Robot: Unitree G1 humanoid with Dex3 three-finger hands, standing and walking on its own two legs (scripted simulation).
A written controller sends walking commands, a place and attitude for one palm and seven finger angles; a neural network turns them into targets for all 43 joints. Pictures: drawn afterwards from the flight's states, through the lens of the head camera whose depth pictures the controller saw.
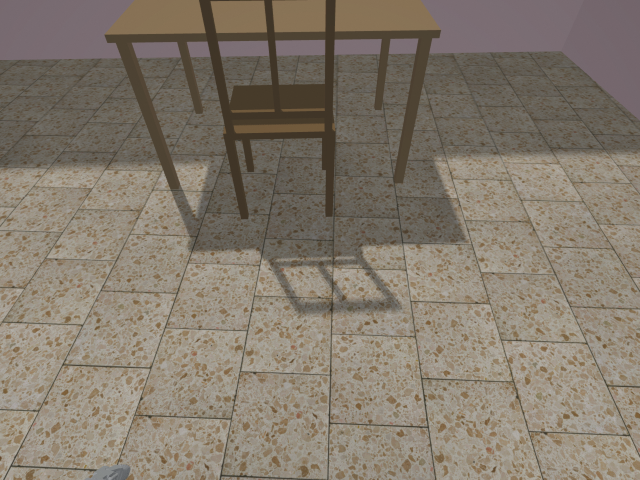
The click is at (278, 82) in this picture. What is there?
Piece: chair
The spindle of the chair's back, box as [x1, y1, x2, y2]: [264, 0, 280, 111]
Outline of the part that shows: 264,1 274,109 275,111 280,111 271,0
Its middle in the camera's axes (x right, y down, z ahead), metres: -0.16 -0.58 +1.25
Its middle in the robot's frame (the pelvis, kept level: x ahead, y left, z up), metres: +1.32 +0.22 -0.06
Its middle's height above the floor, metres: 0.71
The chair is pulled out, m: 0.00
